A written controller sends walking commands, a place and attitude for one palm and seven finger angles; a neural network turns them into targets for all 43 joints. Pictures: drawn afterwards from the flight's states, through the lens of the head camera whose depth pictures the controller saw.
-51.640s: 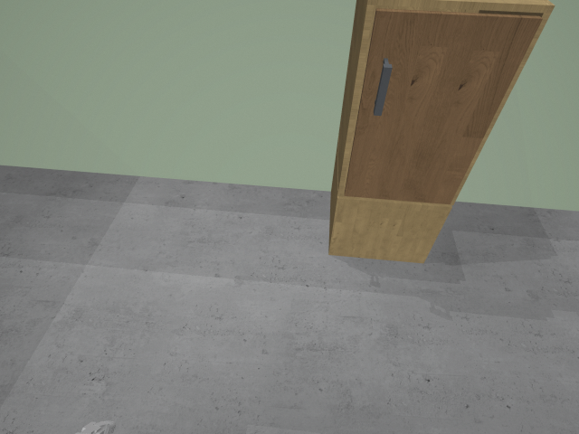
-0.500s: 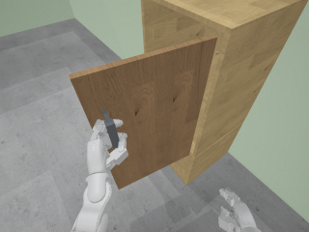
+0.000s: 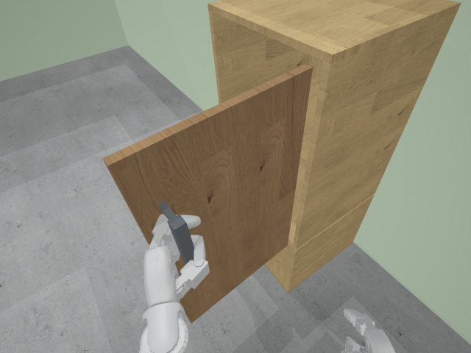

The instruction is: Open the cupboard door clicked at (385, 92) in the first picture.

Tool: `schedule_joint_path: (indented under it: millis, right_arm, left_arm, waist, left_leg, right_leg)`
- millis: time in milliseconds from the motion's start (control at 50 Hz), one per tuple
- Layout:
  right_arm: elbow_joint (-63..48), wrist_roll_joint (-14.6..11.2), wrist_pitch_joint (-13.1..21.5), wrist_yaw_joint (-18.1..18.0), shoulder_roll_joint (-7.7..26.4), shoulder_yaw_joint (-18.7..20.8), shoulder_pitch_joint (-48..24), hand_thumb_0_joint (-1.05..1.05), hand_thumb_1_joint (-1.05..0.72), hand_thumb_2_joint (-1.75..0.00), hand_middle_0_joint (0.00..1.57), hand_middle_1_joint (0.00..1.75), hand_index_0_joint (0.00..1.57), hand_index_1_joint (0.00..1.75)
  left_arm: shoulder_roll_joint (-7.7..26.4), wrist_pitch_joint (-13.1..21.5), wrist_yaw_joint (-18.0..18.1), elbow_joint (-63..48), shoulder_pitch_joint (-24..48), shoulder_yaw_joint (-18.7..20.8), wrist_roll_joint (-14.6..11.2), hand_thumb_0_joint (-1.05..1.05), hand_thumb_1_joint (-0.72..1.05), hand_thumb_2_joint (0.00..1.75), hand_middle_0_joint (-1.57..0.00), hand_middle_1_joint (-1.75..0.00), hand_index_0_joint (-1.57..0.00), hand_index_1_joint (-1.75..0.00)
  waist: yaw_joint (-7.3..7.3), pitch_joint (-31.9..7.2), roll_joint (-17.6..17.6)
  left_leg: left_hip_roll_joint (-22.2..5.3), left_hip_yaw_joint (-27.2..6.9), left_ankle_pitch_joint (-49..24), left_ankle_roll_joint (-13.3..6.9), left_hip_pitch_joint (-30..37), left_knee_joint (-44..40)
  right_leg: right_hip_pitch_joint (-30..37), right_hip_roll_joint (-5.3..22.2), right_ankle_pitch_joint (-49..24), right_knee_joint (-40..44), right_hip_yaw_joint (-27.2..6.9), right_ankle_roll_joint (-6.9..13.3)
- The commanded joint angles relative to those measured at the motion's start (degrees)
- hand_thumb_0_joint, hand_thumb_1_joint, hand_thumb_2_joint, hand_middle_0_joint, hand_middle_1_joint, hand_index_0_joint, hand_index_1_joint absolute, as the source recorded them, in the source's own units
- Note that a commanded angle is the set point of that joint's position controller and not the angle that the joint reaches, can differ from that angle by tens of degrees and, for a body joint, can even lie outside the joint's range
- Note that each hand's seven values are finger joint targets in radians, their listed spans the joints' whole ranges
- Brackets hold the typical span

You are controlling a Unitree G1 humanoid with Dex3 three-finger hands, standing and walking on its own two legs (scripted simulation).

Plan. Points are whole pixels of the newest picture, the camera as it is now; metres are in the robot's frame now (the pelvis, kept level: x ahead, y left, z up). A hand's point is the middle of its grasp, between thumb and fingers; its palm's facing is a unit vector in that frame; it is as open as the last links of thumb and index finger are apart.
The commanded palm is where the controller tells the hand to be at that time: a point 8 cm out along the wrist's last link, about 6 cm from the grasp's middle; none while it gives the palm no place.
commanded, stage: open thumb and fingers to let go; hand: left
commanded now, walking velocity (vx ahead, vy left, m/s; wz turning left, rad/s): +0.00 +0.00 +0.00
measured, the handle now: (178, 237) +0.29 +0.10 +0.08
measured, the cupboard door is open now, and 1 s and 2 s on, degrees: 94 91 95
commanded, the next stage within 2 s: slide the hand sideways off the handle in 0.82 s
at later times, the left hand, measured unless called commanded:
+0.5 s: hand (192, 257) +0.26 +0.07 +0.07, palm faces +0.25 -0.97 -0.03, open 12.0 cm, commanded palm +0.22 +0.11 +0.07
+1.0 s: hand (192, 265) +0.25 +0.07 +0.07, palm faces +0.08 -1.00 -0.03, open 15.3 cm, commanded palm +0.21 +0.11 +0.07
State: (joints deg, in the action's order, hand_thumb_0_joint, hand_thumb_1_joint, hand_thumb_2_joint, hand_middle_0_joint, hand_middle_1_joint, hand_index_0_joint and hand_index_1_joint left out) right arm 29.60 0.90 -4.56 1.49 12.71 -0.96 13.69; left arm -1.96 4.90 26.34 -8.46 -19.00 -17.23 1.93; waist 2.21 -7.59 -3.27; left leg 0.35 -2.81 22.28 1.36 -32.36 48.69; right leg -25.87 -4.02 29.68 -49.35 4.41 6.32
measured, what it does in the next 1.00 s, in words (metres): stands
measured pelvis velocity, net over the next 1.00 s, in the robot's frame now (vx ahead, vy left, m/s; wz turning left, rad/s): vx -0.02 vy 0.03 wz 0.00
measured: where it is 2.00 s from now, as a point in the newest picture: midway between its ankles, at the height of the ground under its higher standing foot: outside the picture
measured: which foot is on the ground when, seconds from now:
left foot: down 0.00-1.00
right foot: down 0.00-1.00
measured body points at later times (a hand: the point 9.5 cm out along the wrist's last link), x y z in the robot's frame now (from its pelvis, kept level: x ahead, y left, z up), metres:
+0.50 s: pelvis -0.01 +0.01 -0.01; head +0.00 -0.01 +0.44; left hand +0.24 +0.12 +0.08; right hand +0.17 -0.20 -0.10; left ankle +0.03 +0.15 -0.70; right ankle -0.04 -0.04 -0.70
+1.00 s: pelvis -0.02 +0.03 -0.01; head -0.02 +0.02 +0.44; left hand +0.24 +0.13 +0.08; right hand +0.16 -0.17 -0.10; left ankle +0.03 +0.15 -0.70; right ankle -0.04 -0.04 -0.70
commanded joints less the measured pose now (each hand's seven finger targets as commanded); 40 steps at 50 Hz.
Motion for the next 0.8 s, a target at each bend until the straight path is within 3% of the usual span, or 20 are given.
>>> schedule_joint_path:
  millis: [0,40,80,180,280,320,380,420,580,680,780]
  right_arm:
    - [-8.56,0.61,4.16,-1.07,2.9,1.21,-9.48,0.0,-0.9,-0.9,0.2,0.3,0.2,0.3]
    - [-8.64,0.68,4.33,-1.12,2.82,1.47,-9.39,0.0,-0.9,-0.9,0.2,0.3,0.2,0.3]
    - [-8.87,0.52,4.44,-1.0,2.71,1.67,-8.75,0.0,-0.9,-0.9,0.2,0.3,0.2,0.3]
    - [-9.21,0.13,3.9,-0.86,2.82,1.68,-7.87,0.0,-0.9,-0.9,0.2,0.3,0.2,0.3]
    - [-9.2,0.2,3.98,-1.04,2.96,1.47,-8.57,0.0,-0.9,-0.9,0.2,0.3,0.2,0.3]
    - [-9.08,0.27,4.06,-0.99,2.91,1.46,-8.59,0.0,-0.9,-0.9,0.2,0.3,0.2,0.3]
    - [-9.13,0.15,4.16,-0.94,2.79,1.48,-8.77,0.0,-0.9,-0.9,0.2,0.3,0.2,0.3]
    - [-9.35,0.08,4.19,-0.82,2.76,1.38,-8.97,0.0,-0.9,-0.9,0.2,0.3,0.2,0.3]
    - [-9.88,0.15,4.79,-0.37,2.68,1.45,-8.73,0.0,-0.9,-0.9,0.2,0.3,0.2,0.3]
    - [-10.07,0.16,5.01,-0.02,2.51,1.31,-9.33,0.0,-0.9,-0.9,0.2,0.3,0.2,0.3]
    - [-9.46,0.28,4.87,0.04,2.48,1.08,-10.41,0.0,-0.9,-0.9,0.2,0.3,0.2,0.3]
  left_arm:
    - [-6.05,4.1,3.37,-6.89,13.32,3.39,0.82,0.0,0.83,0.87,-0.4,-1.34,-0.4,-1.34]
    - [-6.06,4.58,3.41,-6.6,13.42,3.34,0.95,0.0,0.69,0.81,-0.38,-1.33,-0.38,-1.33]
    - [-6.81,4.69,2.98,-6.96,12.38,2.56,1.23,0.0,0.55,0.75,-0.38,-1.31,-0.38,-1.31]
    - [-7.29,4.31,1.9,-7.52,11.89,1.47,0.97,0.0,0.2,0.6,-0.35,-1.27,-0.35,-1.27]
    - [-7.47,4.56,2.0,-6.7,15.23,1.04,0.99,0.0,-0.15,0.45,-0.32,-1.24,-0.32,-1.24]
    - [-7.51,5.03,2.32,-7.08,16.54,0.82,1.38,0.0,-0.29,0.39,-0.32,-1.22,-0.32,-1.22]
    - [-7.8,4.99,2.68,-6.39,17.07,0.51,1.66,0.0,-0.5,0.3,-0.3,-1.2,-0.3,-1.2]
    - [-8.92,4.64,3.11,-6.42,17.95,-0.58,1.8,0.0,-0.5,0.3,-0.3,-1.2,-0.3,-1.2]
    - [-11.56,2.92,4.31,-6.34,17.68,-2.53,2.09,0.0,-0.5,0.3,-0.23,-0.8,-0.23,-0.8]
    - [-11.94,1.95,4.61,-7.04,16.53,-2.8,1.72,0.0,-0.5,0.3,-0.19,-0.55,-0.19,-0.55]
    - [-11.27,1.21,5.68,-6.22,20.01,-1.5,1.62,0.0,-0.5,0.3,-0.15,-0.3,-0.15,-0.3]
  waist:
    - [-1.15,-3.89,10.43]
    - [-1.92,-6.18,9.9]
    - [-2.17,-8.8,9.67]
    - [-1.79,-9.63,9.97]
    - [-0.95,-7.02,10.89]
    - [-1.12,-7.76,8.89]
    - [-1.18,-8.18,8.92]
    - [-1.12,-8.37,7.36]
    - [-1.52,-9.55,7.59]
    - [-2.04,-8.68,6.91]
    - [-2.05,-7.39,5.98]
  left_leg:
    - [2.43,-0.16,-6.24,-2.57,1.84,1.85]
    - [2.41,-0.31,-7.42,-2.57,2.08,1.61]
    - [2.32,0.09,-9.32,-2.67,3.0,1.44]
    - [2.11,0.38,-10.97,-2.81,3.93,0.75]
    - [1.91,0.02,-8.96,-2.96,3.68,1.05]
    - [1.9,0.08,-8.44,-2.94,3.83,1.15]
    - [1.69,-0.01,-8.31,-2.99,4.35,1.01]
    - [1.6,0.16,-8.14,-3.04,5.05,0.85]
    - [0.96,-0.09,-9.51,-3.05,6.26,0.15]
    - [0.92,-0.02,-8.7,-2.86,6.1,-0.03]
    - [0.94,-0.04,-6.91,-2.75,5.76,0.18]
  right_leg:
    - [-2.34,8.19,-26.35,13.01,-11.97,-8.03]
    - [-0.74,8.23,-27.66,12.49,-12.22,-7.76]
    - [1.0,8.3,-33.44,11.15,-11.8,-8.1]
    - [2.17,7.92,-39.16,9.49,-9.87,-8.39]
    - [-0.97,7.55,-32.06,10.48,-9.48,-8.19]
    - [-1.78,7.34,-28.54,10.41,-9.45,-7.71]
    - [-2.65,6.75,-26.07,9.98,-8.43,-7.23]
    - [-3.53,6.27,-24.07,9.69,-7.54,-6.81]
    - [-4.48,4.58,-22.72,7.6,-4.22,-5.9]
    - [-5.09,4.09,-19.44,7.93,-3.79,-5.39]
    - [-7.0,3.93,-13.93,8.81,-3.93,-4.98]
